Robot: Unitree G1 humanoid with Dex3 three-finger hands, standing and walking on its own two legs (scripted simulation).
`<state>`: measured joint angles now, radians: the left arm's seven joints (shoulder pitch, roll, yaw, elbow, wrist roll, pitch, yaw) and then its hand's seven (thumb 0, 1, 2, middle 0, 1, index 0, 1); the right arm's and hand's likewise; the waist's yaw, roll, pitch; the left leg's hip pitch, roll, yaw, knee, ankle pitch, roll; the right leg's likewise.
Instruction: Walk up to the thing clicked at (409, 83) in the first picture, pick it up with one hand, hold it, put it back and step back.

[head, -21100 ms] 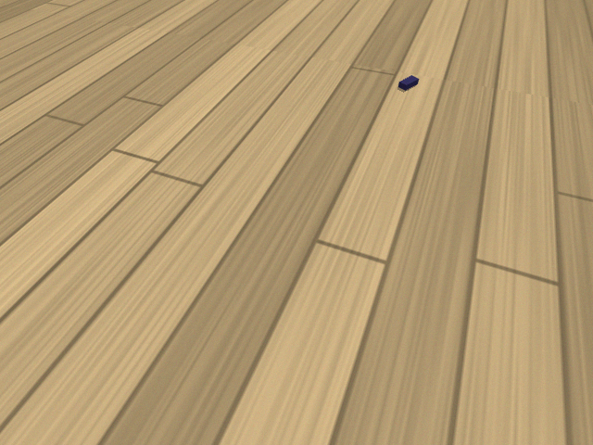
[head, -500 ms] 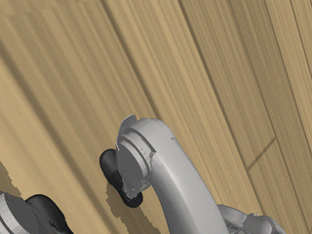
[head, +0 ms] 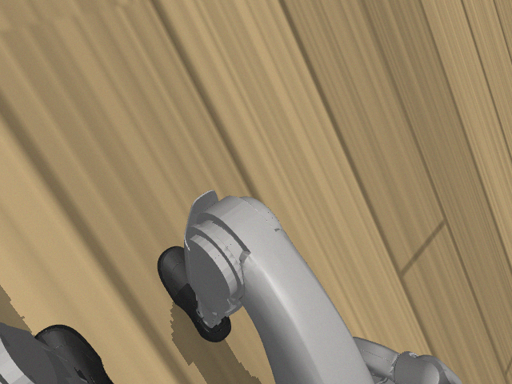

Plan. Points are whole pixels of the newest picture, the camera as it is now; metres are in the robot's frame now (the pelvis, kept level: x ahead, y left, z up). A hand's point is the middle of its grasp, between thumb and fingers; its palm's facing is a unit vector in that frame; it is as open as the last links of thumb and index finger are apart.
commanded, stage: close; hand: left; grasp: from above
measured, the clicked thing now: out of the picture +0.43 +0.33 -0.29
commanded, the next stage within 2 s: settle in 1.16 s
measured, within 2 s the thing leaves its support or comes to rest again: leaves its support in 1.64 s
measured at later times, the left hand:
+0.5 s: hand out of the picture +0.44 +0.31 -0.26, palm faces +0.01 -0.45 -0.89, open 9.4 cm
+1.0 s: hand out of the picture +0.44 +0.32 -0.26, palm faces -0.01 -0.44 -0.90, open 9.1 cm
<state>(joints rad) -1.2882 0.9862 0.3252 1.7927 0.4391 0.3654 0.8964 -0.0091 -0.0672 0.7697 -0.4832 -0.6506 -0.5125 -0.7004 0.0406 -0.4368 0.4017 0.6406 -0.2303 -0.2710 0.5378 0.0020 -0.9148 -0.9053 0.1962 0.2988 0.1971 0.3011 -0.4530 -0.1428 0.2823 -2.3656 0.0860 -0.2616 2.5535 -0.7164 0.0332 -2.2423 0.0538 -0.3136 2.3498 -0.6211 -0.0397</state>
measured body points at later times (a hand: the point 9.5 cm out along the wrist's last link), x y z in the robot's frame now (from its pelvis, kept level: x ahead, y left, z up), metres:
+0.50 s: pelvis +0.00 +0.00 +0.00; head +0.30 +0.11 +0.31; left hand +0.44 +0.33 -0.21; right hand +0.03 -0.24 -0.05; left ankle +0.06 +0.13 -0.27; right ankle +0.12 -0.08 -0.27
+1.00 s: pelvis +0.00 +0.00 +0.00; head +0.30 +0.11 +0.31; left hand +0.44 +0.34 -0.21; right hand +0.03 -0.24 -0.05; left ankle +0.06 +0.13 -0.27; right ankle +0.12 -0.08 -0.27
